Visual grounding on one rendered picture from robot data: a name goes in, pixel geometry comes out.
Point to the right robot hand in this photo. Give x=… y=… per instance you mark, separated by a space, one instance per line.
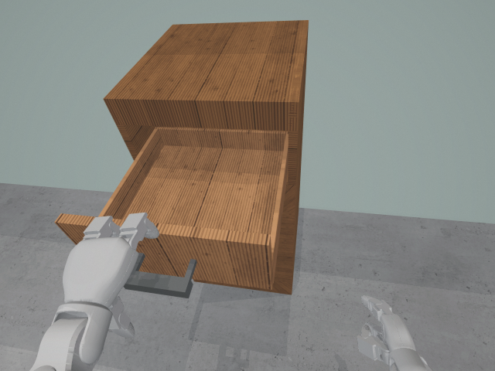
x=377 y=342

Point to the robot left forearm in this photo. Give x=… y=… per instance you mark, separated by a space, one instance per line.
x=76 y=338

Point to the cabinet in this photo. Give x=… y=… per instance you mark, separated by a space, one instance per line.
x=232 y=75

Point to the handle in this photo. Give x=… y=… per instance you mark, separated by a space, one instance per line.
x=160 y=283

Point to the left robot hand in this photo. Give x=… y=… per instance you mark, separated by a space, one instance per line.
x=98 y=267

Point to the robot right forearm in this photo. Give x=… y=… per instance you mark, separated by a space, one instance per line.
x=404 y=359

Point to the drawer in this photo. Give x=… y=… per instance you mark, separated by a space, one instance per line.
x=215 y=196

